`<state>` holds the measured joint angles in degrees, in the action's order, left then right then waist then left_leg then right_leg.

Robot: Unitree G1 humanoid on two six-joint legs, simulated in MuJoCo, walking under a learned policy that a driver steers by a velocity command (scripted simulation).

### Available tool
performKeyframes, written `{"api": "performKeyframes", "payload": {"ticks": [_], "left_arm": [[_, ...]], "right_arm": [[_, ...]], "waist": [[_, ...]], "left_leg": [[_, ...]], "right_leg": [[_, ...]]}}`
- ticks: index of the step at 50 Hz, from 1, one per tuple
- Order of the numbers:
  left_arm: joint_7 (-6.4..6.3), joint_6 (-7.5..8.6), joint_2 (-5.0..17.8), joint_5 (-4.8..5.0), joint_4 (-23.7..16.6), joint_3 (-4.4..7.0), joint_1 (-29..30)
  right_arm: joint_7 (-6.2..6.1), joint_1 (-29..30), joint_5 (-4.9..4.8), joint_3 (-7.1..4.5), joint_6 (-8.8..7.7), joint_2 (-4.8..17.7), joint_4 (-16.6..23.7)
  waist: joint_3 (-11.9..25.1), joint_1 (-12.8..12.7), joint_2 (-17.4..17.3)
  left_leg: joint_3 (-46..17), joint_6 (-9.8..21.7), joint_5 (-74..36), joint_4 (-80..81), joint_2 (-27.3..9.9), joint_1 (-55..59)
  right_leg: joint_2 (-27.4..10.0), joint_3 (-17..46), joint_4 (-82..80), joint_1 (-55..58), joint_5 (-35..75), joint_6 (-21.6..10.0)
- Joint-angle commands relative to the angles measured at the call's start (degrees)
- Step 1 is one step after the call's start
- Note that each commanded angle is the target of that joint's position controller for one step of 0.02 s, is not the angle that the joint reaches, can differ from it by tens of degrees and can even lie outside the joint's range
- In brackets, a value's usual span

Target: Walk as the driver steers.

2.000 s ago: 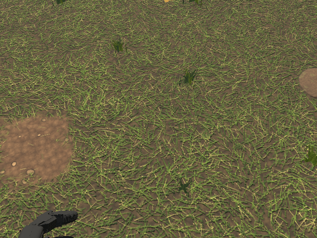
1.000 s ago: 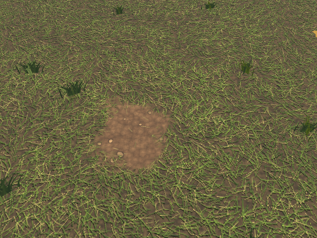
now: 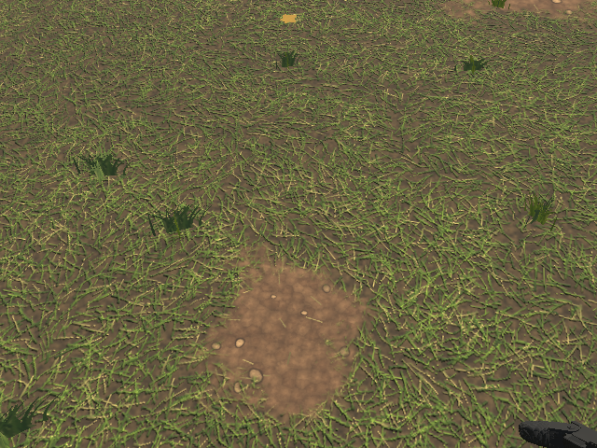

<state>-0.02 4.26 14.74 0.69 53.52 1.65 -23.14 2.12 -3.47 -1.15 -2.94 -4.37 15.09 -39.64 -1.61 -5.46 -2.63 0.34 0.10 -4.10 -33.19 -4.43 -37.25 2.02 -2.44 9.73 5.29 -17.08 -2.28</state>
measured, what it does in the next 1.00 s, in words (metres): walks ahead, turning right: left foot, then right foot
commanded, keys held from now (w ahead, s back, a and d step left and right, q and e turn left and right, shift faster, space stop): w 0.08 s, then w+e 0.54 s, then e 0.06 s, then q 0.32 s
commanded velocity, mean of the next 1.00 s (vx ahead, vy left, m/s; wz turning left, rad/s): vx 0.40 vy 0.00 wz -0.23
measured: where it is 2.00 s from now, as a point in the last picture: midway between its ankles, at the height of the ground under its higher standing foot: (383, 392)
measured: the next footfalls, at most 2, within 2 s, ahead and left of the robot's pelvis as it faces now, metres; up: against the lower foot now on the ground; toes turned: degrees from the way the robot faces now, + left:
left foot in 0.12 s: +0.26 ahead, +0.13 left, +0.00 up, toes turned +2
right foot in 0.66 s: +0.53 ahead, -0.14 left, +0.00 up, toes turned -20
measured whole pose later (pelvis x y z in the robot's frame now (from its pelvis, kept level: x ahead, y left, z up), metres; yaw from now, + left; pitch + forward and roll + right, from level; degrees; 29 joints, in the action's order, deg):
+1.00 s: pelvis +0.52 -0.06 +0.00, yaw -15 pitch +1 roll -1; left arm -0.4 2.6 13.5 -1.5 45.2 2.6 -8.2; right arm -0.7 -10.2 -0.9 -3.0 -1.3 16.5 -47.3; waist -3.8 0.0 -3.2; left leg -2.4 -3.6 8.7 -46.1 -6.2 -33.3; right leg 3.7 -6.2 18.1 -9.4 -10.1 -4.7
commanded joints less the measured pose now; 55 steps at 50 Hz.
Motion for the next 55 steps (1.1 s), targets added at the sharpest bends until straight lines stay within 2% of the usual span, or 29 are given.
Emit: {"api": "performKeyframes", "payload": {"ticks": [1,3,5,6,7,8,9,10,11,13,15,17,22,27,30,31,32,33,34,35,36,37,38,39,41,44,46,49,55], "left_arm": [[-0.49,-0.36,10.8,0.50,-1.4,2.63,-2.2],[-0.74,-0.78,12.2,0.42,-1.6,3.21,-1.2],[-0.91,-1.56,12.1,0.03,-2.1,3.16,0.0],[-0.95,-1.41,9.6,-1.12,-3.6,2.07,-0.4],[-0.20,-0.18,0.3,-0.57,-4.2,-0.47,-9.6],[0.15,1.02,8.4,1.35,-3.5,1.43,-4.1],[0.20,1.49,11.2,2.82,-5.9,2.48,2.3],[-0.17,1.63,10.3,2.52,-6.5,2.37,5.1],[-0.39,1.24,9.5,1.54,-6.5,2.66,5.9],[-0.50,-0.56,7.1,1.46,-5.5,2.74,2.4],[-0.66,-1.98,5.3,1.40,-6.0,2.68,2.6],[-0.80,-2.55,5.1,1.02,-7.5,2.76,5.5],[0.96,-1.36,4.0,0.54,-10.6,2.12,14.0],[2.88,-1.18,3.3,0.55,-15.8,1.46,22.8],[3.70,-1.52,5.3,0.72,-17.6,2.46,21.3],[3.68,-1.78,6.8,0.82,-17.3,3.33,17.7],[3.37,-1.92,9.4,0.77,-15.9,4.83,10.5],[2.42,-2.08,12.9,0.38,-13.9,6.71,1.5],[1.21,-2.31,19.8,-0.41,-13.8,7.98,0.2],[1.50,-1.64,18.1,-1.07,-16.7,6.86,1.4],[1.79,-1.40,13.0,-1.50,-16.7,5.29,3.0],[1.81,-1.09,10.1,-0.73,-15.9,4.51,5.7],[1.73,-0.94,8.1,-0.12,-15.7,3.84,8.9],[1.52,-0.87,6.6,-0.44,-15.7,3.23,11.3],[1.48,-0.23,6.7,-1.77,-15.0,3.11,13.4],[0.72,0.54,6.8,-2.39,-13.2,3.03,15.8],[-0.13,0.03,7.3,-2.30,-12.5,3.10,16.9],[-1.20,-1.36,8.8,-2.11,-11.1,3.53,15.7],[-2.34,-4.43,9.4,-0.59,-10.3,4.08,16.0]], "right_arm": [[1.20,9.1,-0.28,-0.35,-1.55,3.4,6.7],[1.27,5.7,-0.08,-1.16,-1.56,5.6,6.1],[0.22,-8.9,0.03,-3.32,-1.21,9.7,2.2],[-0.74,-19.6,0.92,-4.30,-0.84,13.3,0.2],[-0.35,-20.7,1.48,-4.67,-0.98,16.7,-0.9],[-0.53,-20.6,1.21,-3.31,-0.92,10.3,-0.6],[-0.86,-16.3,1.12,-2.55,-1.04,8.6,-0.7],[-0.93,-12.5,1.18,-2.15,-1.23,7.4,-0.8],[-0.77,-9.8,1.47,-1.80,-1.57,5.7,-1.0],[-0.56,-7.3,2.03,-1.69,-2.57,4.3,-1.8],[-0.56,-6.6,1.79,-1.95,-3.34,4.7,-3.1],[-0.93,-7.0,2.07,-2.38,-3.58,5.9,-4.2],[-2.15,-8.8,1.91,-2.79,-2.79,8.1,-5.6],[-2.71,-14.4,0.74,-3.52,-0.46,10.3,-7.8],[-3.23,-13.2,0.19,-4.03,1.10,12.3,-7.4],[-3.48,-12.5,0.04,-4.21,1.62,13.0,-7.0],[-3.73,-11.3,-0.07,-4.19,2.18,13.3,-6.5],[-3.98,-10.2,-0.27,-3.68,2.07,12.5,-5.8],[-3.47,-15.5,2.44,-1.45,0.90,4.7,-3.0],[-2.51,-16.8,1.69,-0.47,-1.19,5.7,-3.0],[-1.91,-11.4,-0.91,-1.76,-1.84,10.1,-3.3],[-1.96,-10.3,-1.46,-1.37,-1.88,9.1,-3.2],[-2.44,-9.6,-0.57,-1.36,-1.50,8.5,-4.2],[-2.70,-9.9,-0.15,-1.74,-0.61,8.9,-4.8],[-2.91,-14.0,-0.13,-1.62,1.43,7.3,-6.8],[-3.57,-14.2,0.32,-1.26,2.57,5.5,-7.2],[-3.43,-11.6,0.46,-0.97,2.51,5.2,-6.5],[-2.81,-7.3,0.24,-1.18,2.62,6.1,-4.4],[-0.91,-5.2,0.44,-2.04,3.69,6.4,-1.1]], "waist": [[-5.4,0.7,6.9],[-2.0,3.7,8.5],[7.9,11.7,8.7],[17.0,15.2,3.2],[26.7,9.3,-13.4],[24.4,12.8,-7.6],[13.3,12.2,-5.3],[8.2,10.1,-0.6],[4.7,8.2,0.0],[3.4,5.1,-2.1],[1.0,3.9,-1.4],[-1.0,4.1,-0.7],[-2.7,7.0,1.0],[-4.7,10.3,1.8],[-1.4,7.5,-1.0],[1.4,5.1,-2.3],[4.9,0.9,-2.4],[9.4,-4.1,-0.1],[15.4,1.3,15.2],[27.5,1.3,13.2],[24.0,-1.2,5.5],[16.1,0.7,4.0],[10.8,2.7,1.3],[8.3,4.5,2.8],[7.6,7.2,4.5],[6.7,8.3,6.6],[6.5,7.3,7.9],[5.8,5.0,7.7],[3.3,4.5,8.1]], "left_leg": [[0.7,2.0,1.9,3.9,1.5,-1.6],[1.8,4.0,6.3,4.4,3.7,4.7],[3.6,7.3,5.9,5.4,6.1,26.0],[-8.2,10.7,5.6,1.6,-4.8,46.7],[-37.6,20.0,19.2,8.1,-19.6,65.4],[-41.2,18.0,26.8,14.6,-18.8,61.4],[-30.9,15.0,24.2,16.3,-16.9,52.6],[-23.8,13.5,18.4,18.1,-14.8,43.6],[-18.1,12.4,13.8,20.0,-12.4,36.8],[-11.0,11.5,10.5,23.9,-10.0,29.9],[-5.9,11.7,7.0,26.2,-9.8,26.5],[-2.0,11.6,4.3,27.4,-9.6,26.4],[7.0,9.7,0.2,27.9,-7.5,29.9],[9.7,9.1,-6.2,23.8,-11.2,41.8],[11.8,7.4,-28.4,15.2,-12.0,45.9],[12.3,6.8,-37.1,9.0,-11.8,46.0],[13.0,5.5,-41.1,-1.5,-10.4,43.6],[13.8,2.5,-32.5,-16.4,-7.6,34.7],[12.3,-2.0,18.6,-38.5,1.2,9.5],[-1.4,-2.8,43.3,-51.1,8.2,0.1],[-5.9,-1.7,38.6,-51.0,3.8,-2.0],[-4.6,-1.0,34.7,-45.6,0.7,-3.0],[-3.6,-1.2,32.3,-40.6,-1.5,-1.5],[-3.5,-1.3,30.3,-37.6,-2.7,2.5],[-3.2,-2.3,26.0,-34.3,-2.6,10.5],[-3.5,-3.8,19.1,-24.5,-1.9,11.7],[-2.6,-4.0,13.0,-17.2,-1.8,11.8],[-1.6,-3.9,9.8,-12.1,-1.5,9.7],[0.9,-1.2,19.8,-7.2,-0.1,6.7]], "right_leg": [[-16.7,6.1,-0.4,-0.1,24.7,-7.6],[-17.3,5.6,5.3,2.7,40.4,-6.6],[-14.1,3.4,23.2,-1.3,54.6,-4.4],[-11.1,3.0,40.8,-15.9,36.5,-2.9],[0.6,5.3,61.1,-38.0,-13.2,0.2],[-1.3,12.2,66.8,-43.5,-15.3,-0.2],[-4.0,10.5,67.2,-46.9,-10.6,-0.6],[-6.9,9.1,64.6,-45.0,-5.3,-0.4],[-8.6,9.0,61.4,-42.8,-2.0,-0.1],[-10.6,9.4,58.9,-36.9,1.5,0.5],[-11.1,9.3,56.9,-37.8,2.8,1.2],[-11.2,10.0,53.2,-41.5,7.4,2.0],[-9.8,5.7,35.8,-42.4,22.0,2.0],[-8.3,1.5,27.4,-47.3,18.3,0.0],[-4.1,-2.7,26.3,-41.4,9.9,-2.7],[-1.8,-4.2,26.7,-36.1,6.9,-4.1],[0.8,-4.8,24.9,-27.0,7.0,-5.7],[0.8,-1.5,19.6,-11.9,15.0,-8.1],[-14.7,23.2,22.2,10.8,31.0,-16.6],[-25.2,46.6,14.9,19.5,36.2,-25.6],[-23.5,35.3,14.1,15.5,45.1,-21.6],[-21.1,25.4,14.9,7.6,47.6,-18.4],[-18.4,19.9,13.5,-0.8,45.6,-15.5],[-16.8,16.2,11.2,-7.6,44.6,-14.2],[-15.0,10.7,7.5,-16.3,46.9,-13.5],[-13.3,3.1,5.7,-18.4,49.5,-12.2],[-12.2,-0.5,5.2,-16.8,46.3,-10.8],[-14.1,-0.9,5.0,-12.5,41.6,-10.8],[-19.1,0.9,11.4,-7.1,36.1,-9.9]]}}
Keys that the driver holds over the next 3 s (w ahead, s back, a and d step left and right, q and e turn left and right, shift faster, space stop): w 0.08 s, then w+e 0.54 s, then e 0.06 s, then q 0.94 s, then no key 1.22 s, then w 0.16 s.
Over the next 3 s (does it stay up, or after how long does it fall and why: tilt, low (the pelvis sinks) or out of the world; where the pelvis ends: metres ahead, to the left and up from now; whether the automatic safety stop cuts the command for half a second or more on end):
stays up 0.62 -0.06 -0.01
